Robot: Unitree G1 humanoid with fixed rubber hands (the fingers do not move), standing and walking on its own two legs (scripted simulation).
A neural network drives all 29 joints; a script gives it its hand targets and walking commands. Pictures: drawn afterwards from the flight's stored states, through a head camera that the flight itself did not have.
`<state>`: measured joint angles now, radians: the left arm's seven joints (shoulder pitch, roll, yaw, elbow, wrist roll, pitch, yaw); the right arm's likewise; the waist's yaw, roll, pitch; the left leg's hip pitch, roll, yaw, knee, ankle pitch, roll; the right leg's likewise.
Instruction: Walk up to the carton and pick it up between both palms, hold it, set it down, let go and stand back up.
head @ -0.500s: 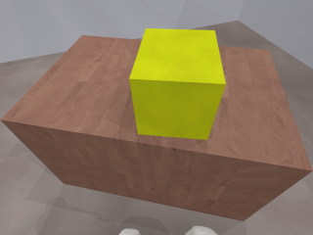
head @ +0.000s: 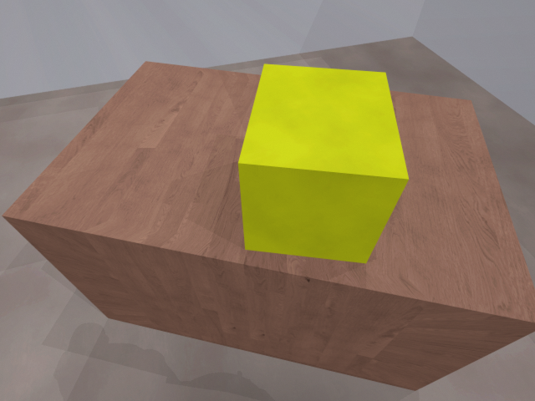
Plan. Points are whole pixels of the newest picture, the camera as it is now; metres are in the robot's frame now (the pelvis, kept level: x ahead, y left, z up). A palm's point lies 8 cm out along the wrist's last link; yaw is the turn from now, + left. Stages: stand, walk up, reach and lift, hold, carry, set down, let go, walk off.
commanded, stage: walk up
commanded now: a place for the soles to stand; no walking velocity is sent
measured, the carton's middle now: (314, 162) +0.54 -0.08 +0.01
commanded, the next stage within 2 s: reach and lift in 1.50 s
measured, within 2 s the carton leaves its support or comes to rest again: neither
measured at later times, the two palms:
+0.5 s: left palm out of the picture +0.05 +0.25 -0.14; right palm out of the picture +0.04 -0.22 -0.14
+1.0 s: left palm out of the picture +0.04 +0.23 -0.14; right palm out of the picture +0.02 -0.23 -0.14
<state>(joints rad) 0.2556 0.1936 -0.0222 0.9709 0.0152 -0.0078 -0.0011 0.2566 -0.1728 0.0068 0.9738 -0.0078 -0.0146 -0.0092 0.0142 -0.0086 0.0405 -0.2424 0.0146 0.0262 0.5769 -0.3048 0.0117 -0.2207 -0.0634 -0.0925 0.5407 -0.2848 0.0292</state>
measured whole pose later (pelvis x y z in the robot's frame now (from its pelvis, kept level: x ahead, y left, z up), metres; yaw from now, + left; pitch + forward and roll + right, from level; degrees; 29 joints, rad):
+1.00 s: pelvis +0.02 +0.00 +0.01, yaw -4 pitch -2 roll +0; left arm 0.25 0.19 -0.05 1.12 0.01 -0.02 0.02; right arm 0.23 -0.19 0.03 1.08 -0.01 -0.01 -0.01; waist 0.00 0.01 0.07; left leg -0.14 0.02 0.11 0.47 -0.29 0.01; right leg -0.18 -0.05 -0.02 0.49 -0.27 0.03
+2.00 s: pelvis +0.00 -0.02 -0.01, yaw -4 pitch -2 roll -1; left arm 0.18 0.18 0.07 0.34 0.13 0.66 -0.12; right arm 0.08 -0.19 0.06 0.68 0.13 0.17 -0.03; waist -0.03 -0.01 0.10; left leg -0.27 0.09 0.05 0.65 -0.35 -0.04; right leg -0.27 0.00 -0.07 0.62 -0.32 -0.01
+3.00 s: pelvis -0.01 -0.03 +0.01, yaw -4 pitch -3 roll +1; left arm 0.06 0.18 -0.02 0.56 -0.14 0.04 0.05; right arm 0.11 -0.14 -0.07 0.60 0.06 -0.09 0.02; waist 0.01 0.00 0.05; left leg -0.17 0.05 0.06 0.47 -0.24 -0.03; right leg -0.21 -0.01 -0.03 0.51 -0.25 -0.01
